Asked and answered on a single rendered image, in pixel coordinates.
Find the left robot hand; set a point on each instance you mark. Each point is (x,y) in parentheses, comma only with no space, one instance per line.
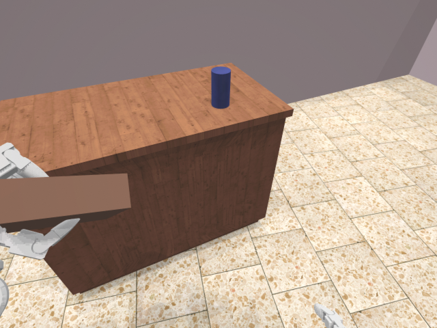
(28,243)

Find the sponge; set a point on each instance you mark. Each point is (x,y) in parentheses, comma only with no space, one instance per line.
(34,203)

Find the table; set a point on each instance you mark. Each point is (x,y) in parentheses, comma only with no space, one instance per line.
(195,172)

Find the right robot hand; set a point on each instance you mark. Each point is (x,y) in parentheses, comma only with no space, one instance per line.
(330,318)

